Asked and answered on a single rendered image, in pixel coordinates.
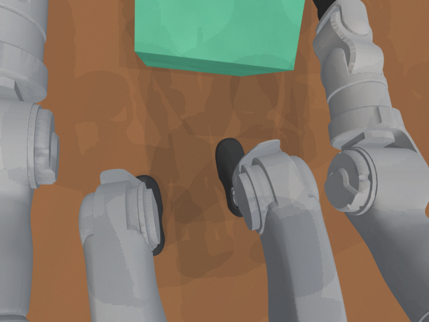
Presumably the left robot upper arm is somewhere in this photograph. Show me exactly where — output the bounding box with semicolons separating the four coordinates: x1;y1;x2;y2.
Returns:
0;99;60;322

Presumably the right robot hand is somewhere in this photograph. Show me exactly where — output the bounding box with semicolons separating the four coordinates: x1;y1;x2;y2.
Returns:
313;0;336;21

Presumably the left robot forearm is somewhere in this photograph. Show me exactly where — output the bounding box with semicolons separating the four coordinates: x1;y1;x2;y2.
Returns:
0;0;48;103

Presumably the left robot shin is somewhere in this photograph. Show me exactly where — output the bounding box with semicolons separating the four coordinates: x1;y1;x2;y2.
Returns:
78;169;158;249

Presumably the carton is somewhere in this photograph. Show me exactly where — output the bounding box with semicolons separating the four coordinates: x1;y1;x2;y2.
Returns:
135;0;305;76

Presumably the right robot forearm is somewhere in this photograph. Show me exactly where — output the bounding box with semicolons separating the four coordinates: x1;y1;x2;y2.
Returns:
312;0;422;157

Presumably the right robot upper arm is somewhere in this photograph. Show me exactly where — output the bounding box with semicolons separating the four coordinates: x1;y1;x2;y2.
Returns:
324;146;429;322

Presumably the right robot thigh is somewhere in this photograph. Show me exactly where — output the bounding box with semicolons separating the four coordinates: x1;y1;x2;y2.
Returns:
236;152;347;322

